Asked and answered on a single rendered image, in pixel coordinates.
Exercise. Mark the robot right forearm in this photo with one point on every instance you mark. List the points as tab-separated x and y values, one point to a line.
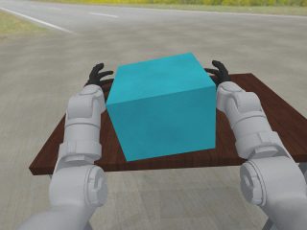
249	123

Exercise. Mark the right robot hand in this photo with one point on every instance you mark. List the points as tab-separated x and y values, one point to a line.
222	73

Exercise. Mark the table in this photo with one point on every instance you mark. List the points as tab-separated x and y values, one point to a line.
289	124

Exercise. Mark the robot right upper arm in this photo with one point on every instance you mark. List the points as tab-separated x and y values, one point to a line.
276	185

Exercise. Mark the robot left forearm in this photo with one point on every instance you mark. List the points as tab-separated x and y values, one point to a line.
81	141

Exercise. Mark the left robot hand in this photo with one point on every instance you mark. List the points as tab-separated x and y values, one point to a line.
94	78

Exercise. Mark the carton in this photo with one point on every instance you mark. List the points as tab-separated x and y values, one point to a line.
163	106

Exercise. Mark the robot left upper arm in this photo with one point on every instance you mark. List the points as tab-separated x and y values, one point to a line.
75	194

